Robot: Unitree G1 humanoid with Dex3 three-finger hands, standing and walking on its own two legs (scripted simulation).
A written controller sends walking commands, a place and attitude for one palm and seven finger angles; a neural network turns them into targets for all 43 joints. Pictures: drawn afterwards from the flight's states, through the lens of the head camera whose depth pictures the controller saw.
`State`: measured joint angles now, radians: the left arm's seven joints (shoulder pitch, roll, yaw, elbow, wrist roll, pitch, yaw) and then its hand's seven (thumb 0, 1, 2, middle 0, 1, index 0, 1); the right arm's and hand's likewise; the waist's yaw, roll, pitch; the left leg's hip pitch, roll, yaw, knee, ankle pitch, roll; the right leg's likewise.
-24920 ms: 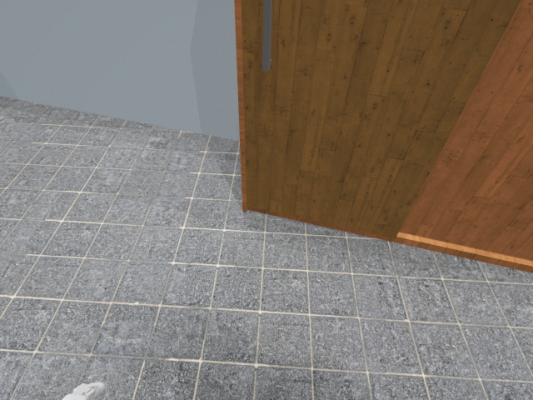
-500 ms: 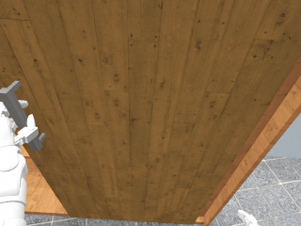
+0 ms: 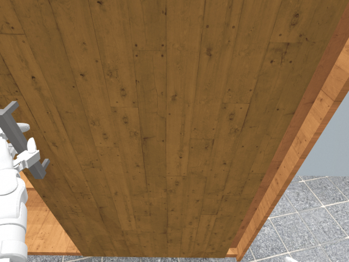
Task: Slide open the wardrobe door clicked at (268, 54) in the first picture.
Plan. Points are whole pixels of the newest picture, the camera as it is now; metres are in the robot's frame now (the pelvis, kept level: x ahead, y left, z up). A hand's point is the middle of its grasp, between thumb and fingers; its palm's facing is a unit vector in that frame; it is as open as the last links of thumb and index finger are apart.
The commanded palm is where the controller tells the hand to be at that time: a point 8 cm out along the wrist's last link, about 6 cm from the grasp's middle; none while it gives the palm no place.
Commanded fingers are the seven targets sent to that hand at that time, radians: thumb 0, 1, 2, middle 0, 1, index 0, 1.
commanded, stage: stop walking and hold the door there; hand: left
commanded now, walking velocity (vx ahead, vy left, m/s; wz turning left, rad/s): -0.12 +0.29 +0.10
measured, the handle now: (27, 142) +0.35 +0.38 +0.12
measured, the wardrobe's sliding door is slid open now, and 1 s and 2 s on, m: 0.63 0.62 0.63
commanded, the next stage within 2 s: loosen the grip on the handle in 1.70 s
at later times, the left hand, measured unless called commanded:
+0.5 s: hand (21, 156) +0.31 +0.37 +0.11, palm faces +0.46 -0.87 -0.21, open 6.0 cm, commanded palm +0.27 +0.39 +0.11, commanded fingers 0.00 0.90 0.90 -0.45 -1.40 -0.45 -1.40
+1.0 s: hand (27, 155) +0.31 +0.35 +0.12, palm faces +0.36 -0.92 -0.13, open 5.6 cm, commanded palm +0.27 +0.37 +0.11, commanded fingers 0.00 0.90 0.90 -0.45 -1.40 -0.45 -1.40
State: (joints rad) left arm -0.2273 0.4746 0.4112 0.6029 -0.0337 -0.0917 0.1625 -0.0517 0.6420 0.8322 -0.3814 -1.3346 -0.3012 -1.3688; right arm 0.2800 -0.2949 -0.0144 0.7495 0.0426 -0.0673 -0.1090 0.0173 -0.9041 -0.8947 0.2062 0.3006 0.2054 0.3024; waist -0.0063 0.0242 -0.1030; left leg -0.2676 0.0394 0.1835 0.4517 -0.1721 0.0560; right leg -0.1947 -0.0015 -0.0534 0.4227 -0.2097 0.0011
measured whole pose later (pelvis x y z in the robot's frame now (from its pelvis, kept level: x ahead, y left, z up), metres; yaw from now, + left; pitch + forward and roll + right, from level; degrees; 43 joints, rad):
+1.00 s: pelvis -0.07 +0.12 +0.00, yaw +0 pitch -3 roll -2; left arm -0.40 0.32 0.18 0.46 -0.08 -0.01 0.18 -0.05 0.75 0.82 -0.39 -1.36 -0.32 -1.39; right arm 0.24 -0.23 0.03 0.72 0.04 -0.05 -0.11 0.02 -0.91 -0.89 0.20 0.30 0.20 0.30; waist 0.00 0.00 0.03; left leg -0.26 0.05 0.14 0.47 -0.16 0.05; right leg -0.23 0.00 -0.03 0.62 -0.43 0.01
